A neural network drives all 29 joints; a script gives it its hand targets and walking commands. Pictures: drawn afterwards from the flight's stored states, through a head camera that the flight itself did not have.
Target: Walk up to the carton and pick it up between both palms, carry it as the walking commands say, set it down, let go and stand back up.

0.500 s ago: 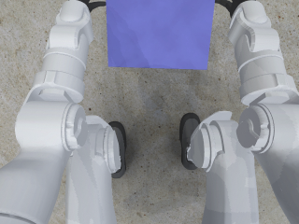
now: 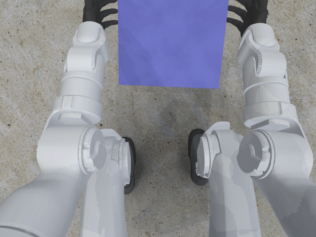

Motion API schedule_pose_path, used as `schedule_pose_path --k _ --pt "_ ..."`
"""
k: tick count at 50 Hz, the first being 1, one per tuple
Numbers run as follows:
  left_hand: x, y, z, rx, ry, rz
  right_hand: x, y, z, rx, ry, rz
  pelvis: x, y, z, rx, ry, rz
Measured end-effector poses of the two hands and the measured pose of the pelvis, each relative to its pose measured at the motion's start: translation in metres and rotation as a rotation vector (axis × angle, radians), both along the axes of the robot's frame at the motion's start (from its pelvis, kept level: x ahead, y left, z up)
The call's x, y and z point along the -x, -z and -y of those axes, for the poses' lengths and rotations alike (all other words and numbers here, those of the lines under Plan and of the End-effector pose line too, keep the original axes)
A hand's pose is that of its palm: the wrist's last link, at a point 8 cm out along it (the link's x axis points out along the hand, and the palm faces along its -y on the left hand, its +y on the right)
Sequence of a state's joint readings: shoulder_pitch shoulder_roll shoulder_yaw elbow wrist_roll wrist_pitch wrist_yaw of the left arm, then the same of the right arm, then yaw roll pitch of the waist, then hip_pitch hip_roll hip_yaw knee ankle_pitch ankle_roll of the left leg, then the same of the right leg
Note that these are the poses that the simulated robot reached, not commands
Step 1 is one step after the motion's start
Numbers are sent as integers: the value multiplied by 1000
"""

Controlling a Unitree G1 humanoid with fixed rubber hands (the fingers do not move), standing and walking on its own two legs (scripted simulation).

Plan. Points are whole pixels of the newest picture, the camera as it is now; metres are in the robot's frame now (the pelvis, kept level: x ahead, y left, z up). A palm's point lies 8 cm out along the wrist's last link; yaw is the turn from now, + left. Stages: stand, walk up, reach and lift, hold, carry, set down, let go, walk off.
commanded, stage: reach and lift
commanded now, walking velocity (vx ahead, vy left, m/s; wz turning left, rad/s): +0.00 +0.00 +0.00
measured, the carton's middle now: (169, 47) +0.51 -0.04 -0.21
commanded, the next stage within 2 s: none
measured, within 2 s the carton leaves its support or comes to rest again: neither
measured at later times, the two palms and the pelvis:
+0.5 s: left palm (76, 17) +0.52 +0.12 -0.04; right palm (272, 20) +0.50 -0.19 -0.03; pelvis +0.00 +0.00 +0.05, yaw +0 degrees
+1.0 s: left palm (49, 6) +0.50 +0.13 +0.04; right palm (310, 9) +0.48 -0.18 +0.05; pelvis +0.02 +0.00 +0.11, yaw +0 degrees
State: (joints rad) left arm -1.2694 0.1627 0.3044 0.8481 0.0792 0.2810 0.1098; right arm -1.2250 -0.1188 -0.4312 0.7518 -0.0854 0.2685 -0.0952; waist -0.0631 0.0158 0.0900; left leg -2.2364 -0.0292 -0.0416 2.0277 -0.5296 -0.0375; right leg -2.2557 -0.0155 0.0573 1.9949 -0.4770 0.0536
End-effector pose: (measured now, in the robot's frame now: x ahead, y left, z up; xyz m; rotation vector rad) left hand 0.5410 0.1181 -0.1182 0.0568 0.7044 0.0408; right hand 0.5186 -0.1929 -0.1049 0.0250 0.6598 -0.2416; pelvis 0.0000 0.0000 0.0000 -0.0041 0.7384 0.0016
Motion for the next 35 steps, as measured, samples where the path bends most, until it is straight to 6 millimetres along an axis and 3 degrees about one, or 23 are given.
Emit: schedule_pose_path --k 35 --pt "26 -111 -11 0 -23 -3 27 -110 -12 8 -8 -15 -10 -70 -2 -3 9 -84"
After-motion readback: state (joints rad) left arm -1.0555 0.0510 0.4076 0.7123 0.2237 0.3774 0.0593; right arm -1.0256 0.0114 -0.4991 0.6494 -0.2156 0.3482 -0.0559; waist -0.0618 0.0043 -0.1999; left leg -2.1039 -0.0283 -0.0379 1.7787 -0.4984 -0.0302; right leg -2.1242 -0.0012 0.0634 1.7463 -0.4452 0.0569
